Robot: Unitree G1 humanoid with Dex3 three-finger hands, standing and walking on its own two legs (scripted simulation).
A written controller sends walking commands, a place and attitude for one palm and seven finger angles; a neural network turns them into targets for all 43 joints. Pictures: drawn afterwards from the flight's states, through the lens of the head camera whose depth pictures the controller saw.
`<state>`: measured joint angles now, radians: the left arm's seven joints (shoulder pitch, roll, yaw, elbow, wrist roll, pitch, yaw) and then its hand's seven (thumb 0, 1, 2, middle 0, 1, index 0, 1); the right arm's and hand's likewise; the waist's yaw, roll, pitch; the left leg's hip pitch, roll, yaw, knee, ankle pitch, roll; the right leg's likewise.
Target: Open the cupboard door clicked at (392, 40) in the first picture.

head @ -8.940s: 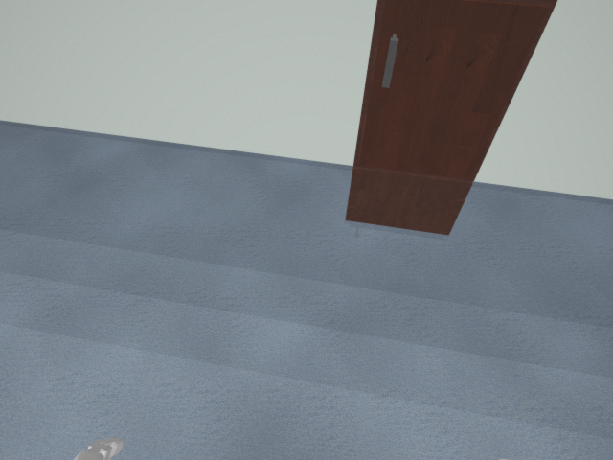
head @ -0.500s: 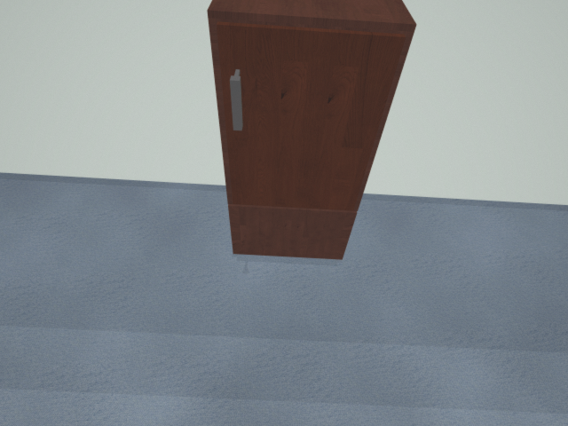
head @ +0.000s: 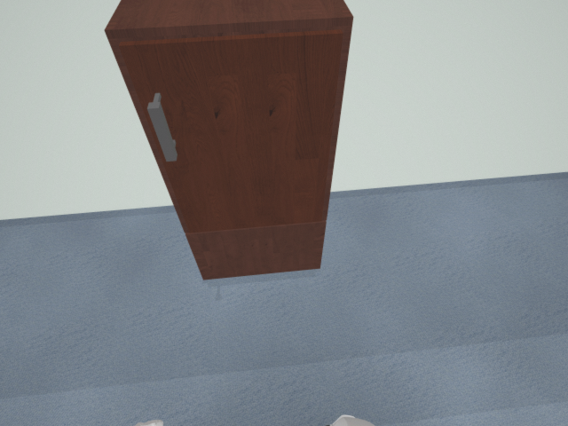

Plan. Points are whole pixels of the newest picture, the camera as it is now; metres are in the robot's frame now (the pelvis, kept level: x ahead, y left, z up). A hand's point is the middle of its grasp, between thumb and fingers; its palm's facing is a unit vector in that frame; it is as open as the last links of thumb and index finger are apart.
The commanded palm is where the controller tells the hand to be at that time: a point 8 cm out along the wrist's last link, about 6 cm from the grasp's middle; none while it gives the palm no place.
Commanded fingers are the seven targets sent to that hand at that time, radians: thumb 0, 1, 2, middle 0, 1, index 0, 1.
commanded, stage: take the last steps up to it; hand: left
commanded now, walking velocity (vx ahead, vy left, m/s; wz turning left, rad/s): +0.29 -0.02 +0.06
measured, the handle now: (164, 127) +0.70 +0.27 +0.01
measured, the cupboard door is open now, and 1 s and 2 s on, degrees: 0 0 0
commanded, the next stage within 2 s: come to a stop and stand still in 0.40 s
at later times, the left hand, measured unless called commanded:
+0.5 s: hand out of the picture +0.10 +0.17 -0.17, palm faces +0.15 -0.98 -0.12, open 7.4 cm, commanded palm none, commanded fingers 0.00 0.90 0.90 -0.20 -0.30 -0.20 -0.30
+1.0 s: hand (191, 365) +0.25 +0.17 -0.15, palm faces +0.06 -0.96 -0.26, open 7.4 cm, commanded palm none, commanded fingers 0.00 0.90 0.90 -0.20 -0.30 -0.20 -0.30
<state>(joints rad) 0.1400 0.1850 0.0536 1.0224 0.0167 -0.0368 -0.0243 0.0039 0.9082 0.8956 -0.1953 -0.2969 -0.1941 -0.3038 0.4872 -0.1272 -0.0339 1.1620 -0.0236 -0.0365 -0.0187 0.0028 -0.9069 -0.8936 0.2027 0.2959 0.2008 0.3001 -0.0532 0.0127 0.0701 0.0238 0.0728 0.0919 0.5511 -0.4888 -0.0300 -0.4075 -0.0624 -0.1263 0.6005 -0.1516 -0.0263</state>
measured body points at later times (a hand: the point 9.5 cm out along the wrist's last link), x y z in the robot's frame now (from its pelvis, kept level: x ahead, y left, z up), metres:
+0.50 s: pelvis +0.15 +0.01 +0.01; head +0.16 +0.04 +0.46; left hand +0.09 +0.22 -0.16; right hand +0.24 -0.21 -0.13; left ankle +0.20 +0.11 -0.72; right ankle +0.10 -0.10 -0.71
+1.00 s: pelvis +0.18 -0.02 +0.01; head +0.22 -0.04 +0.46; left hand +0.24 +0.22 -0.13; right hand +0.23 -0.25 -0.15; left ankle +0.14 +0.11 -0.67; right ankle +0.23 -0.12 -0.72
